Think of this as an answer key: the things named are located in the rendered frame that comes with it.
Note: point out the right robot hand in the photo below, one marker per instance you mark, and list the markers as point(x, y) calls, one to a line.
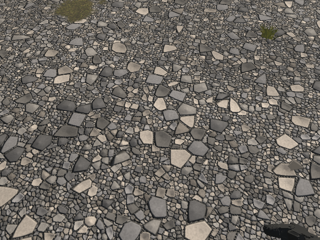
point(290, 231)

